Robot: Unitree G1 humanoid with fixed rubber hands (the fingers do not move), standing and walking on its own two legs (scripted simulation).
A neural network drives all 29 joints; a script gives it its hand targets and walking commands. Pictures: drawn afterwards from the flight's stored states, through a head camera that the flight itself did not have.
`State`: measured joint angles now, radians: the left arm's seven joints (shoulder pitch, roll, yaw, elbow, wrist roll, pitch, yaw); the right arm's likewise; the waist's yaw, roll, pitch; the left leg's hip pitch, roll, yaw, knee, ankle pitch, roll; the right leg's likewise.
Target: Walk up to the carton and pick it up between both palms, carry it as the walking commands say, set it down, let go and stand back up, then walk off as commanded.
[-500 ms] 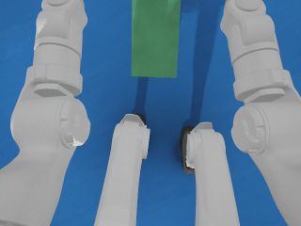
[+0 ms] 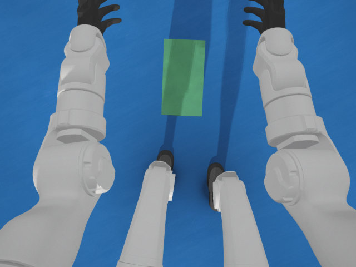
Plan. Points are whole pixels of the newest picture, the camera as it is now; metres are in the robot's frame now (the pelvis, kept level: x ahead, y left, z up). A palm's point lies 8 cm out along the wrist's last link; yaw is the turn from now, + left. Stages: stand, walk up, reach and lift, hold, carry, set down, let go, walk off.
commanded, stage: set down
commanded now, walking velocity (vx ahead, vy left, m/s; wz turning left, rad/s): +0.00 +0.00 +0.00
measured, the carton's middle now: (182, 81) +0.51 +0.06 -0.55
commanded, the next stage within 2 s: let go in 0.24 s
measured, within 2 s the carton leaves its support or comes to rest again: neither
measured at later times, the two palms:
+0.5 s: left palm (73, 50) +0.46 +0.24 -0.06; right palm (292, 59) +0.49 -0.10 -0.06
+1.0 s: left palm (21, 188) +0.28 +0.23 +0.05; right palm out of the picture +0.32 -0.21 +0.05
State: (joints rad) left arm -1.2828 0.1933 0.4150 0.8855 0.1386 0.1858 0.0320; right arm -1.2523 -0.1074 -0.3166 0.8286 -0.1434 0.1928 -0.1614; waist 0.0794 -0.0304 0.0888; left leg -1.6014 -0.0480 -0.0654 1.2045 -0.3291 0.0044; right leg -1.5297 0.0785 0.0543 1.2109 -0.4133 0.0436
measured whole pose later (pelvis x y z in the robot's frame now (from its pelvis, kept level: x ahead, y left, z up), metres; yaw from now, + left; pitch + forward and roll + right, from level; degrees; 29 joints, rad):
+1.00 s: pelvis +0.07 -0.01 +0.13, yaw +3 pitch +11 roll +0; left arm -0.04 0.19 0.11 0.54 0.02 0.02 -0.06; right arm -0.05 -0.13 -0.10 0.54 -0.05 0.02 -0.01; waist 0.03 -0.02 0.06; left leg -0.53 -0.03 -0.08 0.54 -0.21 -0.01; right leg -0.46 0.05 0.07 0.54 -0.27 0.00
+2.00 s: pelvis +0.10 +0.00 +0.14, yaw +2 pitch -1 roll +0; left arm 0.23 0.30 0.07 0.69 0.01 0.01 0.03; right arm 0.18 -0.28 -0.06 0.75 -0.02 -0.01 -0.04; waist 0.00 -0.03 0.03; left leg -0.22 -0.04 -0.07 0.54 -0.30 0.02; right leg -0.13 0.03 0.08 0.49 -0.34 0.01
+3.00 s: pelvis +0.07 +0.00 +0.14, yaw +4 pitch -3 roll +0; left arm 0.20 0.33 0.03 0.89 0.00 -0.01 0.03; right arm 0.17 -0.31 -0.03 0.93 0.00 -0.02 -0.03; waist 0.00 -0.01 0.04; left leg -0.19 -0.05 -0.09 0.45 -0.20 0.01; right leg -0.11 0.02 0.06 0.42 -0.26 0.01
